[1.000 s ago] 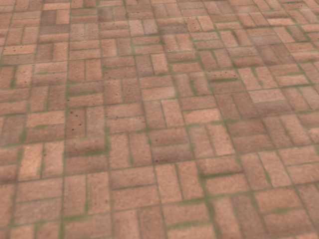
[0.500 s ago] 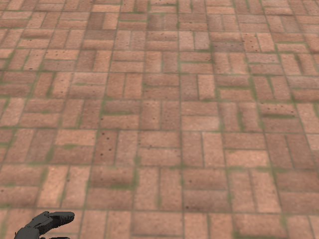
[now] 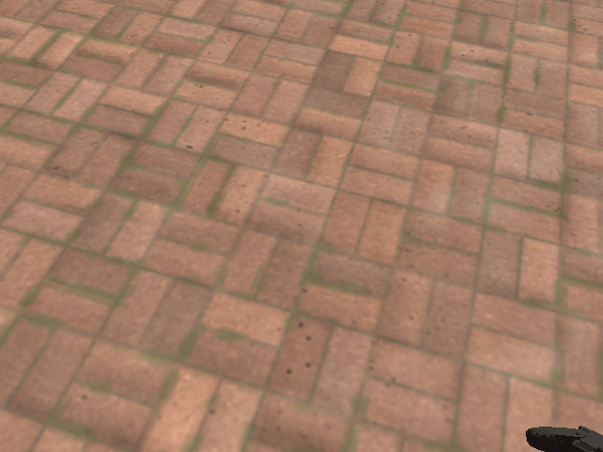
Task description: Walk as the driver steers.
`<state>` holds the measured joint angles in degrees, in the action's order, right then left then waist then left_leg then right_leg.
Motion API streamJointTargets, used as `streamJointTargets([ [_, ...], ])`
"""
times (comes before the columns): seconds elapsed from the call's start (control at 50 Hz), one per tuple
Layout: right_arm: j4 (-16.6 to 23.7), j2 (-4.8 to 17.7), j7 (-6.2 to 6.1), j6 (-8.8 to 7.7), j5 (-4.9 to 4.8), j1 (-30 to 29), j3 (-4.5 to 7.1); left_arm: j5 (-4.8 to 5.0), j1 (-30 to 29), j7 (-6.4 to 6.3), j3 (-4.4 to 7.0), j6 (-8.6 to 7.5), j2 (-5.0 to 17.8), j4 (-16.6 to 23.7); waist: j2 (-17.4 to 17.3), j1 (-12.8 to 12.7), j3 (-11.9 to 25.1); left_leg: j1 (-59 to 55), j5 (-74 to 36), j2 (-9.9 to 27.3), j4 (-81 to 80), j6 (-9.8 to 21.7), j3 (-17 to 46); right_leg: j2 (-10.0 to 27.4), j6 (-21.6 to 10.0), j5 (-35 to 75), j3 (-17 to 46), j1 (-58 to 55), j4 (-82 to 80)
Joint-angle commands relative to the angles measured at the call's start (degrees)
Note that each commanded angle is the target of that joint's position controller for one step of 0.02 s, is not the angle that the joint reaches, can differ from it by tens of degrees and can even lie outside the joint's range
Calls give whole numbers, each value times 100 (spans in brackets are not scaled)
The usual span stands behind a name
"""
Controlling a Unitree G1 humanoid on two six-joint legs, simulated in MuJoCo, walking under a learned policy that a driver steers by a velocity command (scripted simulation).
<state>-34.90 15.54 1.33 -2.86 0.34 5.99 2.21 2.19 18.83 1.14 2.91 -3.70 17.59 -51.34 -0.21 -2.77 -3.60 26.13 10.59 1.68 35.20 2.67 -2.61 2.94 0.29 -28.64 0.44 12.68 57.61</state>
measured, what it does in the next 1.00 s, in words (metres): walks ahead, turning right: right foot, then left foot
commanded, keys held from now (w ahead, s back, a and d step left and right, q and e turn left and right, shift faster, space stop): w+e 0.82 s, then w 0.18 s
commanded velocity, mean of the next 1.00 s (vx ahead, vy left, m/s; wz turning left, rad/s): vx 0.50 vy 0.00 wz -0.46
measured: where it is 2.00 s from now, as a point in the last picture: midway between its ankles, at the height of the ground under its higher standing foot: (466, 249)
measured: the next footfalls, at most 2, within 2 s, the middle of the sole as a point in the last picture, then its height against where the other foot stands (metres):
right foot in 0.46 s outside the picture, level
left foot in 0.94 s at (357, 323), level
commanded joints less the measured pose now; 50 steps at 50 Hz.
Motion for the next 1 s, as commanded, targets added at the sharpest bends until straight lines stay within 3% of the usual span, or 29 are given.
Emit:
streamJointTargets([
  [0.02, -118, 865, -31, -92, -23, 1273, 312, 33, -526, -23, 144, -171, 709, 629, -513, 712, 939, -2933, 26, 1667, -1853, 927, 2175, 336, -122, 585, 428, 2868, 1338],
  [0.04, -125, 694, -19, -141, -8, 1014, 272, -29, -463, -41, 174, -108, 670, 591, -640, 526, 678, -2425, -282, 1472, -2075, 843, 1680, 480, -80, 974, 446, 2607, 1089],
  [0.06, -141, 584, -24, -200, 26, 851, 254, -15, -265, -41, 178, -22, 584, 502, -711, 368, 632, -2108, -427, 1366, -2296, 795, 1344, 559, -43, 1277, 484, 2273, 1033],
  [0.12, -321, 564, -67, -360, 67, 745, 294, -10, -273, -67, 145, 156, 290, 489, -464, 219, 382, -1819, -1129, 1330, -2671, 838, 642, 546, 67, 1750, 523, 2315, 798],
  [0.16, -449, 603, -122, -379, 102, 822, 324, -36, -539, -73, 142, 182, 236, 590, -360, 256, 199, -1937, -1366, 1298, -2758, 805, 250, 510, 113, 2208, 618, 2636, 309],
  [0.22, -561, 717, -184, -352, 77, 861, 358, -83, -972, 21, 92, 139, 129, 735, -302, 366, 22, -2059, -1393, 1185, -2863, 690, -302, 417, 84, 3040, 421, 2608, -837],
  [0.34, -890, 972, -245, -162, -79, 1307, 471, -102, -1915, 241, 11, 117, 77, 1213, -162, 679, -313, -3007, -1979, 1496, -2602, 593, -799, 271, -237, 2878, -144, 2824, -1996],
  [0.4, -901, 1188, -294, -15, -136, 1202, 528, -81, -1697, 299, 119, 140, 287, 1335, -413, 392, 71, -3386, -4459, 1516, -1665, 419, -1008, -177, -554, 2081, -609, 2141, -2071],
  [0.42, -878, 1261, -314, 42, -154, 1131, 542, -62, -1259, 289, 212, 160, 447, 1270, -514, 123, 364, -3375, -5283, 1469, -973, 345, -1061, -414, -694, 1797, -757, 1562, -2031],
  [0.44, -850, 1292, -327, 82, -188, 1013, 535, -46, -485, 243, 365, 172, 705, 1103, -464, -336, 778, -3029, -5391, 1305, 106, 194, -1165, -656, -890, 1927, -798, 457, -2313],
  [0.46, -796, 1191, -350, 46, -144, 1026, 478, -50, 447, 133, 568, 228, 1112, 881, -123, -777, 1265, -1889, -4097, 1056, 1681, -72, -1166, -514, -1147, 2127, -180, -1232, -2587],
  [0.48, -510, 276, -262, -94, 108, 1588, 211, -7, 439, 49, 683, 232, 1763, 881, 1540, -84, 1614, 821, 1619, -87, 3856, -523, -835, 1020, -2197, 1539, 2909, -3194, -2888],
  [0.5, -419, 509, -190, -351, -85, 1198, 173, -73, 517, 83, 564, 126, 1474, 1096, 935, -347, 2542, 1617, 2482, -492, 4684, -463, 674, 1596, -2656, 658, 4922, -3766, -3915],
  [0.52, -246, 846, -132, -496, -316, 533, 258, -119, 353, 96, 466, 42, 1102, 1071, 559, -504, 1786, 2121, 1954, -156, 4587, -301, 886, 1491, -2292, 964, 4181, -3339, -4168],
  [0.54, -202, 814, -151, -573, -289, 401, 231, -85, 31, 93, 417, -13, 919, 1094, 202, -266, 1217, 2021, 1431, 105, 4069, -198, 857, 1243, -2076, 1449, 3449, -2529, -4140],
  [0.56, -279, 829, -197, -586, -120, 390, 257, -69, -370, 84, 354, -27, 701, 1156, -24, -2, 835, 1673, 1155, 300, 3548, -222, 826, 999, -1903, 2116, 2849, -1704, -4141],
  [0.58, -312, 895, -206, -537, -29, 499, 305, -143, -597, 51, 299, -41, 553, 1257, 104, 200, 739, 1225, 939, 421, 3253, -262, 867, 837, -1852, 2677, 2481, -1146, -4230],
  [0.6, -318, 890, -195, -464, 4, 573, 322, -175, -683, 30, 284, -40, 524, 1325, 160, 310, 689, 972, 842, 448, 3058, -326, 855, 732, -1844, 2965, 2323, -823, -4343],
  [0.64, -297, 718, -188, -345, 47, 590, 288, -141, -633, -34, 310, -51, 636, 1317, 129, 381, 579, 825, 693, 445, 2521, -502, 699, 631, -1840, 3486, 1959, -348, -4448],
  [0.68, -166, 553, -194, -282, 64, 222, 220, -126, -480, -119, 354, -36, 806, 1270, 157, 293, 412, 829, 118, 346, 1763, -665, 565, 440, -1732, 3634, 1616, 2, -4492],
  [0.74, -19, 373, -144, -303, 37, -443, 131, -86, -273, -191, 370, 38, 852, 1214, 390, 12, 330, 400, -1150, 54, 340, -726, 489, 73, -1383, 3081, 1298, 305, -4374],
  [0.8, 104, 469, -65, -359, -68, -886, 146, -61, 47, -210, 375, 99, 865, 1117, 491, -191, 331, 113, -1568, -153, -340, -705, 547, 190, -1267, 2526, 1630, 162, -4191],
  [0.86, 88, 672, 15, -437, -84, -815, 217, -78, 168, -238, 348, 135, 753, 1056, 622, -121, 369, 100, -1236, -108, -681, -496, 698, 491, -1166, 2349, 2074, -487, -3705],
  [0.9, -36, 758, 23, -493, -63, -361, 279, -112, 95, -236, 339, 154, 707, 1040, 766, 145, 426, -403, -931, -121, -873, -245, 551, 546, -1050, 2860, 2150, -648, -3315],
  [0.92, -173, 896, -7, -523, -9, 157, 361, -140, 76, -214, 282, 146, 553, 1062, 709, 400, 735, -1204, -896, -114, -994, -49, 493, 274, -907, 3435, 1971, -592, -2695],
  [0.94, -252, 1150, -42, -540, 80, 963, 428, -216, 94, -190, 170, 134, 298, 1151, 273, 753, 1500, -2568, -728, 665, -836, 329, 1280, -31, -710, 2910, 1622, -39, -1269],
  [0.96, -506, 1695, -18, -476, 120, 1608, 578, -72, 1030, -182, 51, 64, -92, 1182, -1531, 479, 2230, -4523, 291, 1903, -1247, 1392, 3885, -946, -232, 456, 915, 1972, 767],
  [0.98, -607, 1251, 35, -447, -79, 1746, 498, 20, 981, -191, 89, 29, 356, 1095, -1505, 629, 2040, -4584, 1961, 2156, -1835, 1503, 5049, -723, -178, -402, 1071, 2958, 1570],
  [1.0, -542, 864, 18, -426, -110, 1420, 385, 24, 237, -191, 189, 21, 747, 1185, -800, 789, 1164, -3881, 2133, 1897, -1953, 1230, 4275, -473, -193, 82, 1108, 3236, 1799],
])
